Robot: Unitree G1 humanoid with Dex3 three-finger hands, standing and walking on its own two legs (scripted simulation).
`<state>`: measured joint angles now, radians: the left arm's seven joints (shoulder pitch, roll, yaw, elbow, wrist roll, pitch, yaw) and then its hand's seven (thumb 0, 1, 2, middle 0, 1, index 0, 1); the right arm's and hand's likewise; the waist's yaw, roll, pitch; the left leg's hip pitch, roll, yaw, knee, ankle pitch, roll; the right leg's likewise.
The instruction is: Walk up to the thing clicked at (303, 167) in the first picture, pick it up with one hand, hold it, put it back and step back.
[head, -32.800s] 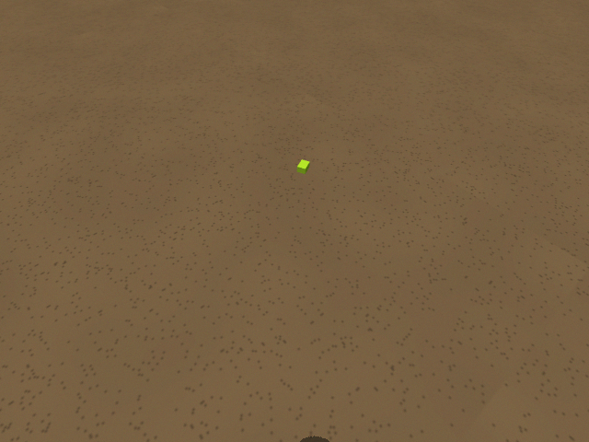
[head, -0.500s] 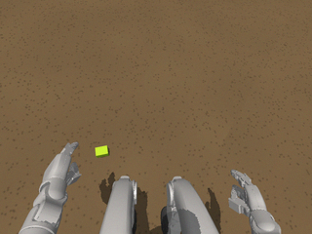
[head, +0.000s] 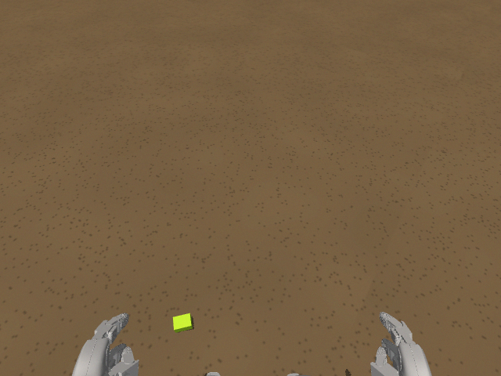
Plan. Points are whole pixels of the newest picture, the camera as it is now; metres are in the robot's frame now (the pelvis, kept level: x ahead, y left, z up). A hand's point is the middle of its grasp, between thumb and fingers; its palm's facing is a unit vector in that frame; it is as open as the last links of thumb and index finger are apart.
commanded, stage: home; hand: left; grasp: from above
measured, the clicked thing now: (182, 322) +0.42 +0.23 -0.69
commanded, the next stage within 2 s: none
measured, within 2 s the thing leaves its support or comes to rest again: neither
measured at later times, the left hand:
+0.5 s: hand (134, 370) +0.17 +0.18 -0.05, palm faces +0.05 -0.98 -0.21, open 7.4 cm
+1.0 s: hand (137, 372) +0.16 +0.17 -0.04, palm faces +0.05 -0.98 -0.21, open 7.4 cm
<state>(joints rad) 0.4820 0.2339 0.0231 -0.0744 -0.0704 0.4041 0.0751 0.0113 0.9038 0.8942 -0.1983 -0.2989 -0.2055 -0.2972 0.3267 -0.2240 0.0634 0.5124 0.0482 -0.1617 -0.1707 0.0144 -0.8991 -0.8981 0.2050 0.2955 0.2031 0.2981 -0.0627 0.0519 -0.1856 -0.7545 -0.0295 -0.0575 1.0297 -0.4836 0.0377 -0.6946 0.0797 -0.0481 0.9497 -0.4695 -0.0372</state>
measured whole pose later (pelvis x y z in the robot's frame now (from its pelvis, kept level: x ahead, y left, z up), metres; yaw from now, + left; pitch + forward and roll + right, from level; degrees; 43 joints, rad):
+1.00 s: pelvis +0.01 -0.01 +0.01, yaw +1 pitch +10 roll -2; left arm 0.49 0.23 0.02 -0.07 -0.06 0.41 0.02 0.01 0.91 0.90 -0.20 -0.30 -0.20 -0.30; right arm 0.30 -0.24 0.06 0.52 0.02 -0.21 -0.17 0.02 -0.90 -0.90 0.21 0.30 0.20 0.30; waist -0.04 0.04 -0.16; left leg -0.67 -0.04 -0.06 0.98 -0.47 0.03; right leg -0.61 0.07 -0.05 0.91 -0.47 -0.05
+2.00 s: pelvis +0.01 +0.00 +0.01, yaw +0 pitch +10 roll -3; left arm 0.50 0.24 0.02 -0.09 -0.06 0.41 0.02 0.01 0.91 0.89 -0.20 -0.30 -0.20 -0.30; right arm 0.30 -0.23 0.05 0.51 0.02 -0.21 -0.16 0.02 -0.90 -0.90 0.21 0.30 0.20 0.30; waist -0.04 0.04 -0.16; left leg -0.67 -0.04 -0.06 0.99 -0.49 0.04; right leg -0.62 0.07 -0.04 0.92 -0.48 -0.04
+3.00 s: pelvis +0.00 +0.01 +0.07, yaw +1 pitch -4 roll +0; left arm 0.16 0.28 0.05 1.15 0.03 0.00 0.03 0.01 0.91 0.90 -0.20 -0.30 -0.21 -0.30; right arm 0.15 -0.28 -0.03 1.12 -0.03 0.00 -0.03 0.01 -0.90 -0.90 0.20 0.30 0.20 0.30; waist 0.02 0.01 0.05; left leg -0.10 -0.09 -0.04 0.33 -0.17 0.06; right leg -0.08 0.01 0.00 0.35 -0.21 0.00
